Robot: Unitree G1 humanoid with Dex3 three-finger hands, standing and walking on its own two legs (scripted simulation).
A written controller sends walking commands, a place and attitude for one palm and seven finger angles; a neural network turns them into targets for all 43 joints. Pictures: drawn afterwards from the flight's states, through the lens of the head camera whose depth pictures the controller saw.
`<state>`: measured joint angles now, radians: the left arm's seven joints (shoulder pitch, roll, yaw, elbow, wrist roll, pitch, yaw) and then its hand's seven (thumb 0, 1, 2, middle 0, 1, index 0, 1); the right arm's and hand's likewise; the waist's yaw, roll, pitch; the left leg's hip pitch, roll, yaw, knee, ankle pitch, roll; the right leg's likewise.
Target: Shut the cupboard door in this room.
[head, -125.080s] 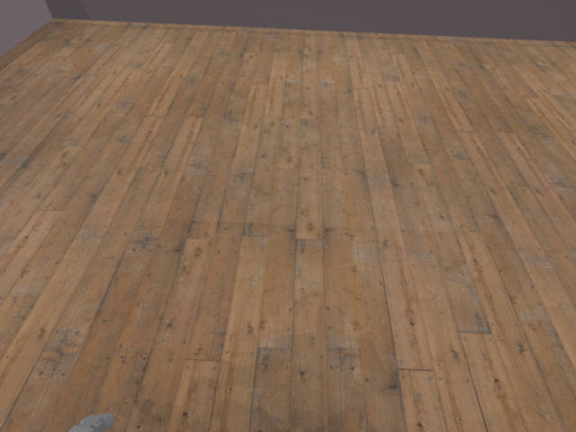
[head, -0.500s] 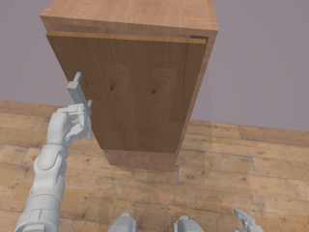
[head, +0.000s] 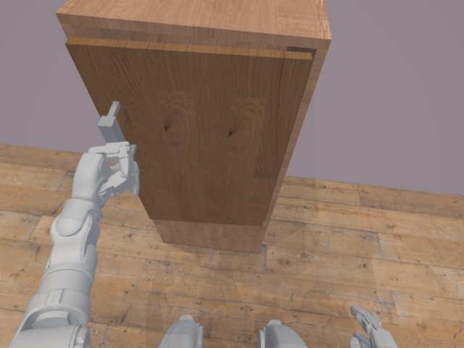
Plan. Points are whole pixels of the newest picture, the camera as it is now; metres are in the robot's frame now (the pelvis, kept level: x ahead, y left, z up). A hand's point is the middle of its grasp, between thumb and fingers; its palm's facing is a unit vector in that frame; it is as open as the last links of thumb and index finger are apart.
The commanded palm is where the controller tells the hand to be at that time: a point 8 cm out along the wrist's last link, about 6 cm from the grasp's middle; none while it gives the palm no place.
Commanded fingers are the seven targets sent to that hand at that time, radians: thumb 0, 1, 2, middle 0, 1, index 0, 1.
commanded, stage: push the door shut along its arc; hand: left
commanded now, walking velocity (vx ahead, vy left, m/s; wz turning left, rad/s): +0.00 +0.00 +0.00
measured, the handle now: (121, 138) +0.47 +0.22 +0.06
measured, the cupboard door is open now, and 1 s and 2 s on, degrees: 3 0 0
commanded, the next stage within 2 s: pull the fist back off the door in 0.48 s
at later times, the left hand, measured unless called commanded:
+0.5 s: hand (132, 161) +0.41 +0.19 +0.07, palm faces -0.21 -0.98 -0.03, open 3.2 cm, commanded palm +0.44 +0.21 +0.06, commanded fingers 0.00 0.90 0.90 -1.30 -1.50 -1.30 -1.50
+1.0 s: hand (146, 162) +0.42 +0.16 +0.06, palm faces -0.07 -1.00 -0.03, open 3.2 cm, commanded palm +0.39 +0.21 +0.06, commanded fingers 0.00 0.90 0.90 -1.30 -1.50 -1.30 -1.50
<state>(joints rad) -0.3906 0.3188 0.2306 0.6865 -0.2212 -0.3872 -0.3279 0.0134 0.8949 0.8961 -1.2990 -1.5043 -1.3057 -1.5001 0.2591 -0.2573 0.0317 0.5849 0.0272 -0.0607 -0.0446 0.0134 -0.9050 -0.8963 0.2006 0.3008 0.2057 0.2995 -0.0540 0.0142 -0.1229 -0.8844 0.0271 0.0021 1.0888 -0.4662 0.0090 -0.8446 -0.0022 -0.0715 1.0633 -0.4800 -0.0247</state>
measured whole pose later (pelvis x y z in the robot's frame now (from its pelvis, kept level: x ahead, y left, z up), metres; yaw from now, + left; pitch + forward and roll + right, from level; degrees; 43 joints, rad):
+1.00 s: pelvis -0.05 +0.01 -0.02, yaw +0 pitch +17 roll -3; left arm -0.78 0.37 0.21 1.04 -0.15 -0.39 -0.20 0.01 0.90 0.90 -1.37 -1.50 -1.34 -1.50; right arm 0.32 -0.26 0.05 0.62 0.01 -0.08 -0.03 0.01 -0.90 -0.90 0.20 0.30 0.21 0.30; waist -0.12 0.01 -0.12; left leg -1.07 0.00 -0.03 1.18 -0.41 0.02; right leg -1.03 0.00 -0.07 1.14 -0.42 -0.02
